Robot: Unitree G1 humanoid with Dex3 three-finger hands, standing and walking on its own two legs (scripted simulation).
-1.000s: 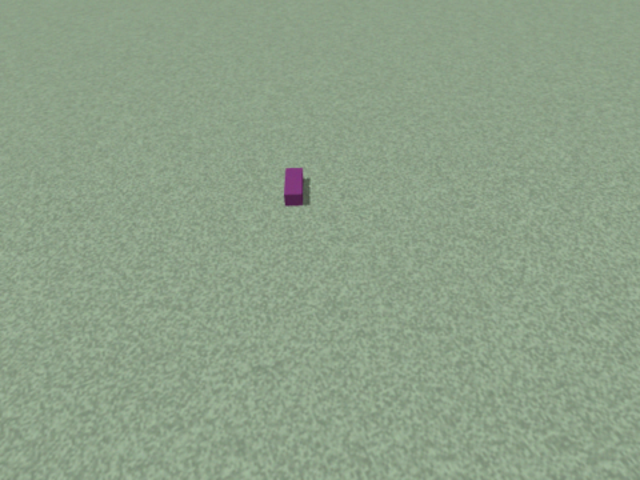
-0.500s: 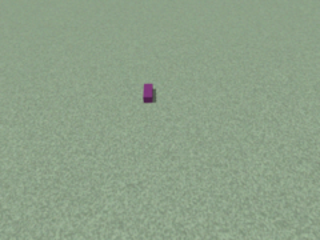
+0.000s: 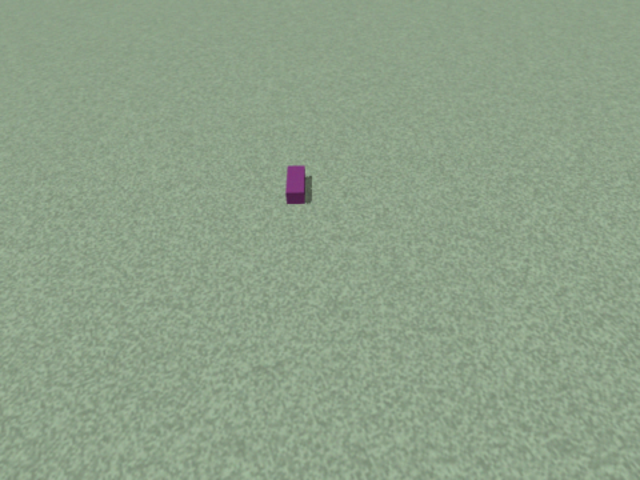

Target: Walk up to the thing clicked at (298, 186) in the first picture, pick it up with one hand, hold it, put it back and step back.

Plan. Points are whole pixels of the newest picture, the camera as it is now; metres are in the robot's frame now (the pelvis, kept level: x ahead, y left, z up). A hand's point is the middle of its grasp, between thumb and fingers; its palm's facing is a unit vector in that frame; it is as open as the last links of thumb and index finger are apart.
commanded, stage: stand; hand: left
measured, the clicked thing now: (296, 184) +1.51 +0.15 -0.75
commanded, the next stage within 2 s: walk up in 0.12 s
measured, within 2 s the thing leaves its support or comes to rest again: neither
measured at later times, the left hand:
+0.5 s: hand (82, 455) +0.20 +0.37 -0.14, palm faces -0.31 -0.82 -0.48, open 7.4 cm
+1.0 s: hand (156, 264) +0.55 +0.36 -0.15, palm faces -0.51 -0.69 -0.52, open 7.4 cm
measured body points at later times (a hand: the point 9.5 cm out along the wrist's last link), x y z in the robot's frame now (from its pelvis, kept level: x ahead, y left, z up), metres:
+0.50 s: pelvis +0.08 +0.08 -0.01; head +0.10 +0.06 +0.44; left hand +0.22 +0.41 -0.11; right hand +0.05 -0.26 -0.12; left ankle +0.04 +0.21 -0.75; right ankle +0.02 -0.06 -0.70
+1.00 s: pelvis +0.33 +0.16 -0.04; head +0.30 +0.15 +0.41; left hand +0.58 +0.40 -0.12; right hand +0.23 -0.18 -0.13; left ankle +0.54 +0.24 -0.71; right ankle +0.24 -0.05 -0.75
